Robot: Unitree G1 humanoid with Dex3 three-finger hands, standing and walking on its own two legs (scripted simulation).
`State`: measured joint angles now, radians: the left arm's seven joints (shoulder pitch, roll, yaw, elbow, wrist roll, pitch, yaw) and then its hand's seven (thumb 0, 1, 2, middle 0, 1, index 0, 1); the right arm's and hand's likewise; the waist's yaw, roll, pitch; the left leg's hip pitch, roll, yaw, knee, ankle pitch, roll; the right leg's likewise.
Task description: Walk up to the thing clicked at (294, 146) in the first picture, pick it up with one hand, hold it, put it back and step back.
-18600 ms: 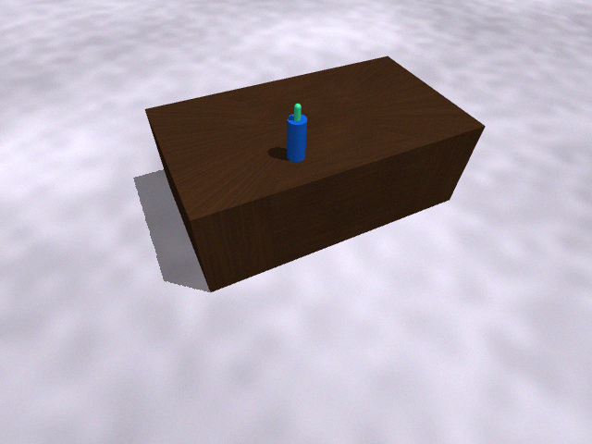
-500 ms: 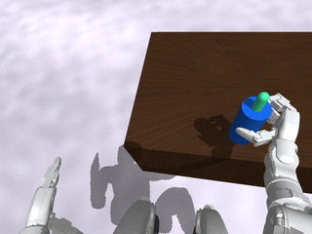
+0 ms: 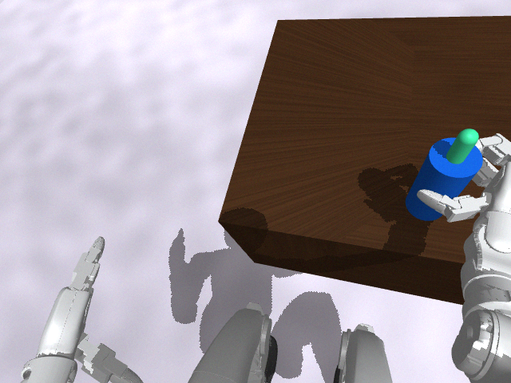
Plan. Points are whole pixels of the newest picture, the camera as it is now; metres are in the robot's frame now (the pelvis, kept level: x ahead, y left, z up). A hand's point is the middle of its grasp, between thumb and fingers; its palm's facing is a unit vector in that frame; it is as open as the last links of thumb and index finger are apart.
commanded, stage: crouch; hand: right
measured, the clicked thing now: (443, 174) +0.46 -0.20 -0.04
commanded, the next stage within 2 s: lower in 0.04 s
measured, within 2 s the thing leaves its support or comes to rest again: neither
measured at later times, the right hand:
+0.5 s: hand (450, 180) +0.48 -0.23 -0.09, palm faces +0.29 +0.96 -0.01, open 10.3 cm
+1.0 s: hand (445, 189) +0.48 -0.23 -0.13, palm faces +0.27 +0.96 -0.01, open 10.3 cm
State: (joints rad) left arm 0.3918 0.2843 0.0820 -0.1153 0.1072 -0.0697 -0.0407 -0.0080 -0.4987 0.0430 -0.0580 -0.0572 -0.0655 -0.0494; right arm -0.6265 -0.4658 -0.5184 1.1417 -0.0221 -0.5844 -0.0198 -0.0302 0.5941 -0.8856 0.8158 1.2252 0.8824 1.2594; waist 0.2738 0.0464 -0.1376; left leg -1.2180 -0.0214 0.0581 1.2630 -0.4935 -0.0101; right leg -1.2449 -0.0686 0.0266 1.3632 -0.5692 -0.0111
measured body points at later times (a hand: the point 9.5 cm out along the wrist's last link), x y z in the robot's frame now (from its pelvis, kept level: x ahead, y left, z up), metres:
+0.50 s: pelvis -0.01 +0.01 -0.03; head +0.17 -0.07 +0.37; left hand +0.17 +0.27 +0.06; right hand +0.46 -0.28 -0.09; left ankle +0.05 +0.13 -0.61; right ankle +0.03 -0.11 -0.61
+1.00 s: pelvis -0.02 +0.01 -0.06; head +0.17 -0.08 +0.34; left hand +0.16 +0.27 +0.06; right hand +0.46 -0.28 -0.12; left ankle +0.05 +0.13 -0.61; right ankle +0.03 -0.11 -0.61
